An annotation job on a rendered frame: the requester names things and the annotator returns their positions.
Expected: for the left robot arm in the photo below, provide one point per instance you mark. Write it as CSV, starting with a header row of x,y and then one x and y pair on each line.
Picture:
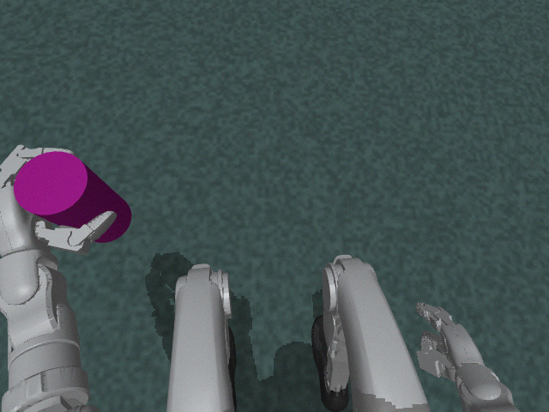
x,y
44,360

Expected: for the can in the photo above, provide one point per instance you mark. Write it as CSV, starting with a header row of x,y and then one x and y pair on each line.
x,y
60,188

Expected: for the right robot foot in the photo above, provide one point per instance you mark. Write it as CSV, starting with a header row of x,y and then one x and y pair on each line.
x,y
333,401

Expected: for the right robot arm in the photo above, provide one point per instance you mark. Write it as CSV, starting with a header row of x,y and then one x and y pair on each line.
x,y
480,390

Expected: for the left robot hand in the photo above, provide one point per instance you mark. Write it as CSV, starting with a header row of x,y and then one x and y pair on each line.
x,y
20,229

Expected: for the right robot hand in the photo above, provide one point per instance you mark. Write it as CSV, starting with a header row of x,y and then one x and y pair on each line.
x,y
443,355

